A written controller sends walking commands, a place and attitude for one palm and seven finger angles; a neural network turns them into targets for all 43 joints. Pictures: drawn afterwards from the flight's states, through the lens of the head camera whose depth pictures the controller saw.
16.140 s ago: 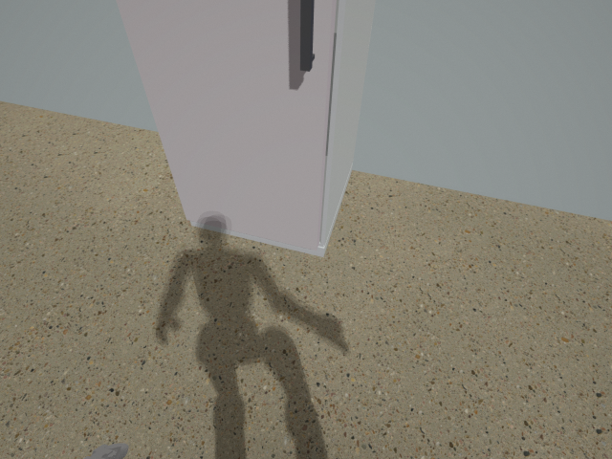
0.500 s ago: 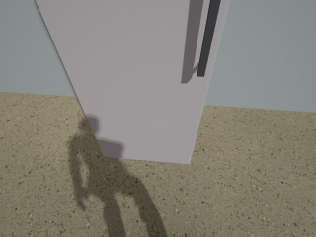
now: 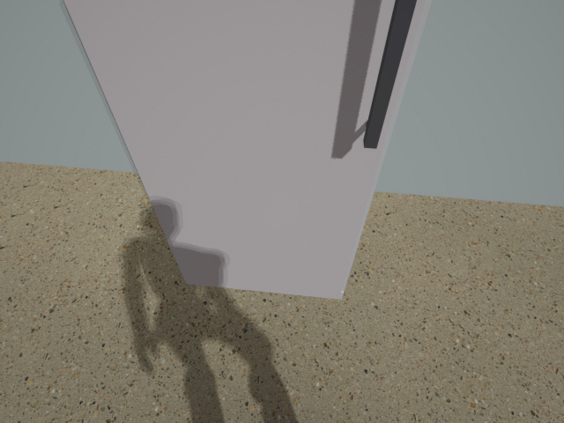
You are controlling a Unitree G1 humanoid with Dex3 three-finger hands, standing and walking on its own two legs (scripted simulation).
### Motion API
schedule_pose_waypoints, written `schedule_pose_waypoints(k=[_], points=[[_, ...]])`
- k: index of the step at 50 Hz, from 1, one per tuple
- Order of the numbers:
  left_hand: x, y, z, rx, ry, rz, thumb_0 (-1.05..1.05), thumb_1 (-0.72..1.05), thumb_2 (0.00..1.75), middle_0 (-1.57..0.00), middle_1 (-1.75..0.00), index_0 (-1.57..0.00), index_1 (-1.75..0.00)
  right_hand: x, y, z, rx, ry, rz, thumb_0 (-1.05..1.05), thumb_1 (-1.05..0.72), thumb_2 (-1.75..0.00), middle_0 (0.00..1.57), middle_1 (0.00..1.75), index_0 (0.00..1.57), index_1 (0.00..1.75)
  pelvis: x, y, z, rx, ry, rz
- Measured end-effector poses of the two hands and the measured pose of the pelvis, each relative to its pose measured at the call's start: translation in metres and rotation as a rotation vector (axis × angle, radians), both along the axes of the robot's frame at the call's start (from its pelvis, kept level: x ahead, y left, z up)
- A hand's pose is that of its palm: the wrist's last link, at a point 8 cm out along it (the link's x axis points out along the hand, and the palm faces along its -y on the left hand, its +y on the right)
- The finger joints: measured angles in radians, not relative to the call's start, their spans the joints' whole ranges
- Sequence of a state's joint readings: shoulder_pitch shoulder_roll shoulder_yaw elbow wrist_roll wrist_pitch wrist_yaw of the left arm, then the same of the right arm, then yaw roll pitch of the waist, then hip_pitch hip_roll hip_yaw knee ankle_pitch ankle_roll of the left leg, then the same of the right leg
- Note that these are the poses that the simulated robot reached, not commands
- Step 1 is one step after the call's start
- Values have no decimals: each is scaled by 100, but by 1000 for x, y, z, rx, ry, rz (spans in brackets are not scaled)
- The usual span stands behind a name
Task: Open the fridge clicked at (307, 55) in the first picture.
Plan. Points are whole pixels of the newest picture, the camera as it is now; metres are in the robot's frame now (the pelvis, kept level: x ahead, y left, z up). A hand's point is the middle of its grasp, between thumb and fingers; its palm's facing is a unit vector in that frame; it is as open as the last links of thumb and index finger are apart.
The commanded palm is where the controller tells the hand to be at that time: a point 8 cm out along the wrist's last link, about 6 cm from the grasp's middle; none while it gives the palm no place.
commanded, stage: look again from close up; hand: right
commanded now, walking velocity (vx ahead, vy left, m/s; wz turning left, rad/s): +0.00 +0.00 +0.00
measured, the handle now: (389, 52) +0.61 -0.13 +0.23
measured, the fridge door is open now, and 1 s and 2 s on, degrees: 0 0 0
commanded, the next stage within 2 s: shuffle to correct the standing spot in 1.32 s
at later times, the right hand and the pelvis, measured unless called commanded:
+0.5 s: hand out of the picture +0.00 -0.15 -0.18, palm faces +0.04 +0.99 -0.16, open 7.4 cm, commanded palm none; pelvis +0.02 +0.01 +0.00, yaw +0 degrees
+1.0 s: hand out of the picture +0.00 -0.14 -0.17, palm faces +0.05 +0.98 -0.17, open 7.4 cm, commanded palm none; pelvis +0.02 +0.02 +0.00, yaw +0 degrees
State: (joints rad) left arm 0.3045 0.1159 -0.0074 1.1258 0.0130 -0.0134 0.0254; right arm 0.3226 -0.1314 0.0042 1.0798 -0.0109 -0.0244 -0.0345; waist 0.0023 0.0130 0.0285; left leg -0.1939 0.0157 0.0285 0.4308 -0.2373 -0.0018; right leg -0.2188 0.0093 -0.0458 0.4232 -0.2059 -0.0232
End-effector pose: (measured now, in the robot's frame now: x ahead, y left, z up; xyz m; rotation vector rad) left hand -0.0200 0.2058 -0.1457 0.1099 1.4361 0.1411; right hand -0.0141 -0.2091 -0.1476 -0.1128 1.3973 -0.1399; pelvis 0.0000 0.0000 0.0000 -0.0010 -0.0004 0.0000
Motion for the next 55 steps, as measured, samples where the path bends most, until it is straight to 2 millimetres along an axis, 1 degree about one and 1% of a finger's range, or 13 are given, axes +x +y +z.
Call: schedule_pose_waypoints(k=[5,11,19,27,41,55], points=[[7,3,0,3,-3,-3,1,92,89,-20,-30,-20,-30,8,0,1,-6,-5,1,1,-92,-90,19,29,20,30,6,1,0,-1,-3,2],[17,8,0,11,-12,-10,1,92,89,-20,-30,-20,-30,12,2,1,-6,-3,1,1,-92,-90,19,29,20,30,12,3,1,-2,-5,2],[27,14,1,20,-22,-20,1,92,89,-20,-30,-20,-30,14,6,1,0,3,-4,1,-92,-90,19,29,20,30,17,6,1,-3,-7,1],[32,19,2,25,-29,-26,1,92,89,-20,-30,-20,-30,13,10,1,2,8,-9,1,-91,-90,19,29,20,30,20,9,2,-3,-10,-1],[31,22,1,17,-27,-31,1,91,89,-20,-30,-20,-30,12,12,3,-10,5,-16,1,-91,-90,19,29,20,30,20,15,2,-4,-16,-5],[24,24,0,9,-7,-32,0,91,89,-20,-30,-20,-30,2,18,3,-5,23,-22,1,-91,-90,19,29,20,30,17,20,2,-3,-12,-9]])
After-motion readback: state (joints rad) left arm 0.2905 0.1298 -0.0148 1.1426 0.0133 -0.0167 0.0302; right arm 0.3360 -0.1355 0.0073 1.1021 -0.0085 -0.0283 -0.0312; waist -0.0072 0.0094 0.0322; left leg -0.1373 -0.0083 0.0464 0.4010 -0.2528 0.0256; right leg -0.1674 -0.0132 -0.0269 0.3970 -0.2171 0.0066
